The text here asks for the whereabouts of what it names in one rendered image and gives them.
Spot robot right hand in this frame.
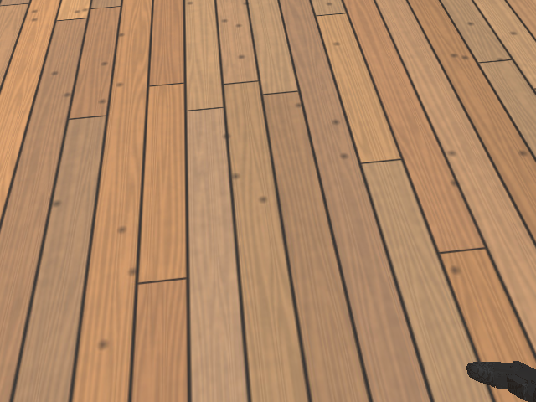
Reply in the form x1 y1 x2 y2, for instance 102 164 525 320
466 361 536 402

